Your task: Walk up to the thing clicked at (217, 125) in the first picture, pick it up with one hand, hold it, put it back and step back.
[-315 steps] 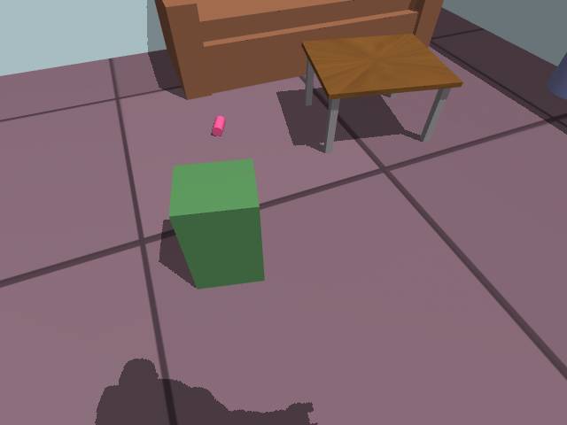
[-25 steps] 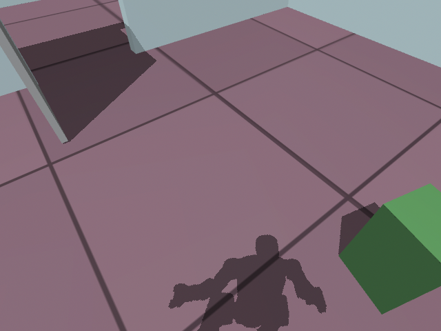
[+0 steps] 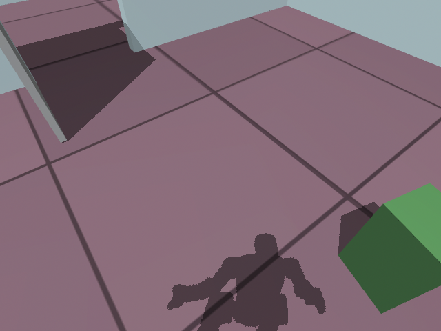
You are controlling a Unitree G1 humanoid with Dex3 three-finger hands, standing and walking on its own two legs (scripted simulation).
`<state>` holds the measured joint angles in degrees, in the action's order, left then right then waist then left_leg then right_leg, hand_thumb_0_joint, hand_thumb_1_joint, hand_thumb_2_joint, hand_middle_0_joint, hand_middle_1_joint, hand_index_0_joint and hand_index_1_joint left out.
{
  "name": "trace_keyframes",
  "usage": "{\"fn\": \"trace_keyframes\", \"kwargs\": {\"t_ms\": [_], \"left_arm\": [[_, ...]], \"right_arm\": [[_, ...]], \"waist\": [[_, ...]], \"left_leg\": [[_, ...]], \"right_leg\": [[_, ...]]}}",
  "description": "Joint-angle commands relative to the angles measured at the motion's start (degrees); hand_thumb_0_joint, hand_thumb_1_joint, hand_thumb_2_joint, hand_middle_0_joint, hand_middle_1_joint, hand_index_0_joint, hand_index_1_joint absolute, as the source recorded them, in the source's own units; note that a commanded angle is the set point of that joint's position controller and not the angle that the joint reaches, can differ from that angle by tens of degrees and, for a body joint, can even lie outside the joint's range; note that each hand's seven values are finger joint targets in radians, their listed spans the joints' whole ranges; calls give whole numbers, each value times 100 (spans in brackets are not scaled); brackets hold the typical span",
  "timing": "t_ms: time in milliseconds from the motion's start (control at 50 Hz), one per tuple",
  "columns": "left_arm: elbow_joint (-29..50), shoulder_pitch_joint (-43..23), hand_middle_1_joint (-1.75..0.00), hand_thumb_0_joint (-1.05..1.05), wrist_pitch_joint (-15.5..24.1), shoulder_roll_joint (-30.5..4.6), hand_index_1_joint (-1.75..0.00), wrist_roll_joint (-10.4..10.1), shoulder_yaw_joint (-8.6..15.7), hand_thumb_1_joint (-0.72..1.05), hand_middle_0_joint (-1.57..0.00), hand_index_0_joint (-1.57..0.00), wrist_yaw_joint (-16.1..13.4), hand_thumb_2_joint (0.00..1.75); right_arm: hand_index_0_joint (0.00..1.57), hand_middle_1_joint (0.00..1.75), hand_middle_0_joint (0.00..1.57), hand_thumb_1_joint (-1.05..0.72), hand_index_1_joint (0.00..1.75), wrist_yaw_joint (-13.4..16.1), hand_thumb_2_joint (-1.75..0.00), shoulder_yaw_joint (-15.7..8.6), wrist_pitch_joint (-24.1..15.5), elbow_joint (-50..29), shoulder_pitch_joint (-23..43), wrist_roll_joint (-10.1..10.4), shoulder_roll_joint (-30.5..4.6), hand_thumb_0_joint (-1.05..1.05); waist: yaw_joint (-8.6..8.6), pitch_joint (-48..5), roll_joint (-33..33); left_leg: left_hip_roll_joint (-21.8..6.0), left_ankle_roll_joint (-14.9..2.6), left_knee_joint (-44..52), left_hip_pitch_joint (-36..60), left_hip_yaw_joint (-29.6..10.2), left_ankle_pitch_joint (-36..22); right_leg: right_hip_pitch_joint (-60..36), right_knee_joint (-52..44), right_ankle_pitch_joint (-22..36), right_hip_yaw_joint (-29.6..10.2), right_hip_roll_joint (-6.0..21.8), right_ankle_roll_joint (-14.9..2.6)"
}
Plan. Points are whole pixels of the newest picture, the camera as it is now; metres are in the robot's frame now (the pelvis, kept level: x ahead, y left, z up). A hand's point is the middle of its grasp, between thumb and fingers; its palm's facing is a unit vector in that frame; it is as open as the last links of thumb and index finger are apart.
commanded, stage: stand
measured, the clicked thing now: out of the picture +0.91 -1.58 -0.75
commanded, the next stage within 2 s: walk up in 0.10 s
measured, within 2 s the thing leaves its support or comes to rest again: neither
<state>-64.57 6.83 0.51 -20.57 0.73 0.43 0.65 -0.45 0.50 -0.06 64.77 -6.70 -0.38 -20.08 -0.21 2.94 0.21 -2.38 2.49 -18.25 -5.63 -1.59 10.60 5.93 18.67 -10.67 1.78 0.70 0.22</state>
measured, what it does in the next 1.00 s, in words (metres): walks ahead: left foot, then right foot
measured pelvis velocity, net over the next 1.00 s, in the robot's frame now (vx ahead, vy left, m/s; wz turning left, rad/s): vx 0.31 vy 0.01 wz -0.03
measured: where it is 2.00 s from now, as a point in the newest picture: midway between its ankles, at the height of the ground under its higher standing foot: (224, 224)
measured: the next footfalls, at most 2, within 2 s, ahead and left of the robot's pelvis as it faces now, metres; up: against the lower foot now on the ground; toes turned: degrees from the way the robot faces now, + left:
left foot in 0.36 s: +0.14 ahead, +0.17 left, +0.00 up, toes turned +5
right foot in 0.84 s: +0.41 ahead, -0.09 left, +0.00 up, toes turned -5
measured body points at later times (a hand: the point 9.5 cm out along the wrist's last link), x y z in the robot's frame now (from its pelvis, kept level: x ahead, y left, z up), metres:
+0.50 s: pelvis +0.08 +0.06 -0.01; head +0.09 +0.09 +0.44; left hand +0.10 +0.40 -0.15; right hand +0.14 -0.28 -0.10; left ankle +0.10 +0.16 -0.75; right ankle +0.04 -0.09 -0.69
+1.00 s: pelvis +0.31 +0.01 -0.02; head +0.33 -0.01 +0.43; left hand +0.44 +0.31 -0.11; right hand +0.34 -0.30 -0.15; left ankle +0.22 +0.16 -0.65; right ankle +0.37 -0.09 -0.75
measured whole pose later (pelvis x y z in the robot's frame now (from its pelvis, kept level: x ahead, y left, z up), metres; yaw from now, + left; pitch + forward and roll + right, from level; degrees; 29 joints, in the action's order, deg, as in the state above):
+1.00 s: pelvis +0.31 +0.01 -0.02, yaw -2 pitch -4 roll +2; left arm -48.5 10.3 3.9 -20.5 -0.2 3.4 3.4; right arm -1.8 -2.3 -2.3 51.2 -18.5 0.3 -22.3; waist -0.1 6.5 -0.9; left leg -1.4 -2.4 -67.5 -17.0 -0.2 24.8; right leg 16.0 33.1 -12.9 3.2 1.3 -2.9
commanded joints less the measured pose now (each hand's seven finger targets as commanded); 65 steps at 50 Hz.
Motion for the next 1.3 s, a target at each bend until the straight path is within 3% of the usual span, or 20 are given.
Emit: {"fn": "trace_keyframes", "kwargs": {"t_ms": [0, 60, 100, 140, 180, 220, 280, 340, 360, 380, 420, 520, 740, 800, 820, 860, 880, 1000, 1220, 1280], "left_arm": [[333, -206, -30, 0, 123, -1217, -30, -27, 199, 90, -20, -20, -98, 90], [357, -207, -30, 0, 124, -1247, -30, -25, 206, 90, -20, -20, -100, 90], [572, 299, -30, 0, 180, -1748, -30, 134, 636, 90, -20, -20, 113, 90], [658, 337, -30, 0, 177, -1804, -30, 146, 731, 90, -20, -20, 169, 90], [748, 624, -30, 0, 274, -2016, -30, 188, 839, 90, -20, -20, 138, 90], [815, 834, -30, 0, 303, -1976, -30, 178, 852, 90, -20, -20, 152, 90], [1148, 222, -30, 0, 272, -1918, -30, 205, 810, 90, -20, -20, 217, 90], [1511, -563, -30, 0, 181, -1556, -30, 123, 671, 90, -20, -20, 274, 90], [1565, -276, -30, 0, 154, -1100, -30, 121, 528, 90, -20, -20, 280, 90], [1594, 34, -30, 0, 139, -796, -30, 76, 434, 90, -20, -20, 236, 90], [1385, 452, -30, 0, 117, -1596, -30, 9, 570, 90, -20, -20, 179, 90], [1048, 915, -30, 0, 169, -1578, -30, -3, 606, 90, -20, -20, 297, 90], [1746, -195, -30, 0, 221, -1180, -30, 31, 530, 90, -20, -20, 451, 90], [1552, 667, -30, 0, 267, -1332, -30, 21, 672, 90, -20, -20, 367, 90], [1410, 1342, -30, 0, 312, -1575, -30, 25, 792, 90, -20, -20, 298, 90], [1462, 1967, -30, 0, 367, -2324, -30, -12, 983, 90, -20, -20, 197, 90], [1565, 1598, -30, 0, 352, -2292, -30, -130, 980, 90, -20, -20, 169, 90], [1890, 732, -30, 0, 459, -1522, -30, -112, 714, 90, -20, -20, 105, 90], [2172, 1082, -30, 0, 488, -1754, -30, -12, 724, 90, -20, -20, 214, 90], [2259, 1094, -30, 0, 435, -1549, -30, 17, 601, 90, -20, -20, 197, 90]], "right_arm": [[20, 30, 20, -90, 30, 102, -90, -247, -129, -357, 208, -16, -1243, 0], [20, 30, 20, -90, 30, 105, -90, -254, -128, -373, 203, -13, -1244, 0], [20, 30, 20, -90, 30, -85, -90, -644, -232, -668, -61, -183, -1707, 0], [20, 30, 20, -90, 30, -155, -90, -606, -208, -918, 384, -190, -1484, 0], [20, 30, 20, -90, 30, -171, -90, -646, -255, -1109, 556, -215, -1352, 0], [20, 30, 20, -90, 30, -208, -90, -677, -337, -1189, 565, -203, -1374, 0], [20, 30, 20, -90, 30, -318, -90, -761, -379, -1168, -17, -188, -1306, 0], [20, 30, 20, -90, 30, -224, -90, -994, -414, -673, -1688, -195, -1479, 0], [20, 30, 20, -90, 30, -135, -90, -1164, -424, -472, -2412, -243, -1925, 0], [20, 30, 20, -90, 30, -60, -90, -1217, -468, -646, -2521, -339, -2399, 0], [20, 30, 20, -90, 30, -84, -90, -1115, -480, -1214, -954, -139, -2344, 0], [20, 30, 20, -90, 30, -100, -90, -862, -619, -1434, -852, -66, -1655, 0], [20, 30, 20, -90, 30, -74, -90, -877, -528, -1741, -1273, -41, -1789, 0], [20, 30, 20, -90, 30, -21, -90, -836, -481, -1920, -1260, -27, -1713, 0], [20, 30, 20, -90, 30, -24, -90, -744, -477, -1943, -1463, -20, -1477, 0], [20, 30, 20, -90, 30, -20, -90, -621, -450, -2034, -1938, 81, -1274, 0], [20, 30, 20, -90, 30, 46, -90, -701, -402, -1917, -1701, 17, -1662, 0], [20, 30, 20, -90, 30, -150, -90, -682, -319, -1756, -1763, 18, -1305, 0], [20, 30, 20, -90, 30, -298, -90, -774, -512, -2095, -680, -107, -1264, 0], [20, 30, 20, -90, 30, -207, -90, -886, -585, -1776, -1696, -147, -1548, 0]], "waist": [[5, -378, -93], [9, -455, -77], [-142, -530, -23], [-345, 335, 341], [-571, 668, 872], [-587, 579, 615], [-196, 174, 995], [813, -101, 287], [1119, -383, -1420], [1093, -316, -2173], [344, 250, -826], [96, 462, -659], [294, 397, -740], [-227, -194, -211], [-517, -753, 374], [-629, -1153, 1827], [-584, -854, 1238], [34, 245, 610], [-257, 18, 519], [325, -530, -203]], "left_leg": [[-496, -290, 228, -53, -356, -916], [-500, -285, 199, 6, -345, -1013], [-229, -742, -432, -824, -374, 2885], [50, -531, -1127, -2232, 81, 2463], [-163, -375, -2535, -3192, 133, 1593], [-293, -410, -2422, -3185, -35, 1675], [-273, -404, -1786, -1833, 79, 1588], [64, -209, -755, 1003, 549, 39], [-354, -270, -159, 1981, -374, 1003], [-1671, -510, 996, 1649, -3141, 3272], [-2170, -1249, 1315, 20, -3330, 3952], [-1211, -1018, 1006, -117, -956, 1371], [-1134, -1156, 161, 200, 203, -1437], [-979, -1001, -1411, -58, 320, -2452], [-636, -834, -2689, -417, 518, -2069], [644, -487, -5037, -2682, 500, 1849], [168, -486, -5435, -2646, -7, 2036], [-174, -447, -4619, -1949, -126, 583], [-269, -288, -1486, -1399, 417, -243], [53, -555, -1158, 262, 565, 74]], "right_leg": [[-92, -272, 824, -496, 685, -123], [-126, -242, 951, -511, 702, -133], [-58, 154, -3115, -836, 621, -533], [-100, -462, -3755, -1546, 1120, -802], [-601, -1218, -2965, -2548, 2135, -1450], [-886, -1093, -2031, -2342, 1974, -1527], [-75, -854, -2138, -1407, 1478, -1194], [2091, 873, -2203, -243, 671, -692], [3085, 2848, -2486, 292, -10, -519], [4004, 4393, -2577, -520, -786, -317], [3195, 4491, -1554, -1262, 68, -408], [2704, 3784, -395, -957, 261, -47], [1763, 1558, 436, 129, 299, -256], [273, 1304, 270, 208, 49, -426], [-749, 1106, -36, 73, 55, -526], [-2173, -137, -788, -3960, 2245, -1540], [-1530, -186, -850, -4124, 2420, -1741], [873, -363, 441, -1035, 1090, -1155], [618, 71, 152, -698, 1317, -1197], [1155, 1700, 633, -323, 882, -900]]}}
